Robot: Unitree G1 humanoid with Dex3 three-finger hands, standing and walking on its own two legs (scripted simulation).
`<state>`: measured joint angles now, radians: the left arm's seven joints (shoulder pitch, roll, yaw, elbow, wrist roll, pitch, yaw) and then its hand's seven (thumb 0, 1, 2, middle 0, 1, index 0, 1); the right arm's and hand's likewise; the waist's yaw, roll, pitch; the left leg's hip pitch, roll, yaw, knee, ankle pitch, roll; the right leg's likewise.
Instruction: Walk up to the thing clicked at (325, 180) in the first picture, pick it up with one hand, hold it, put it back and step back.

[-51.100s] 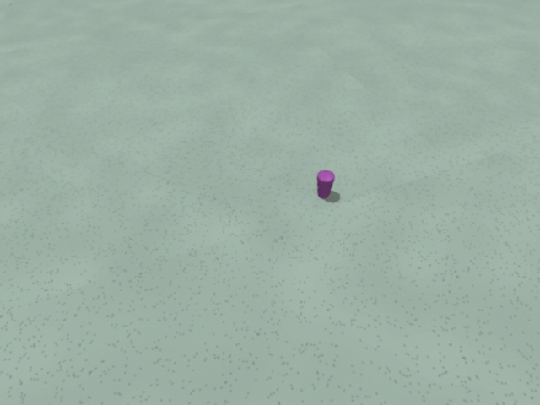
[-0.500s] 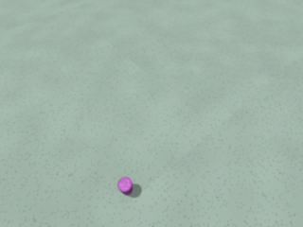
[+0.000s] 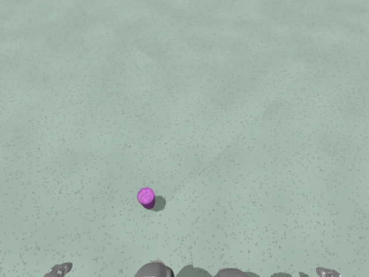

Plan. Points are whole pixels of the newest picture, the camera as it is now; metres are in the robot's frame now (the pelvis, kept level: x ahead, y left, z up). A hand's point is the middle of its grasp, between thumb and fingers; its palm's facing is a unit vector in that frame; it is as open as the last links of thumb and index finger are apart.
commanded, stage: step back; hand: left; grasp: from the side
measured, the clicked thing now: (147, 199) +0.50 +0.20 -0.69
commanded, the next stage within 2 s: none
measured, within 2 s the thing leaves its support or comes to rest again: neither
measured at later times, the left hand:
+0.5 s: hand out of the picture -0.02 +0.28 -0.14, palm faces +0.04 -0.93 -0.36, open 7.4 cm
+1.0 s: hand out of the picture -0.20 +0.24 -0.13, palm faces +0.00 -0.91 -0.42, open 7.4 cm
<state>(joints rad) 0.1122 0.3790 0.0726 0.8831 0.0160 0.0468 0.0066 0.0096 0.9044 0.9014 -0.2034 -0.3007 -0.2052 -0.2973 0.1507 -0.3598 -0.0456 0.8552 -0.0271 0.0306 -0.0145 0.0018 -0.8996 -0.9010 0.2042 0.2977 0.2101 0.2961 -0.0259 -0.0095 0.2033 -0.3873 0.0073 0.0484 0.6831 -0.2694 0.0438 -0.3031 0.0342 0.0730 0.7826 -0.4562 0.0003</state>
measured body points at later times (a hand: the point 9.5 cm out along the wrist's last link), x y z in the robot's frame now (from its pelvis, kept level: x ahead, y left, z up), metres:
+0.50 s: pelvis -0.13 +0.01 +0.01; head -0.08 +0.04 +0.46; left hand -0.03 +0.33 -0.12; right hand -0.02 -0.30 -0.09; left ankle -0.10 +0.12 -0.72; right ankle -0.13 -0.14 -0.64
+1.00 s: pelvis -0.29 -0.03 +0.01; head -0.24 -0.05 +0.45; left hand -0.20 +0.29 -0.10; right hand -0.21 -0.35 -0.12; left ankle -0.31 +0.09 -0.67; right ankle -0.26 -0.15 -0.72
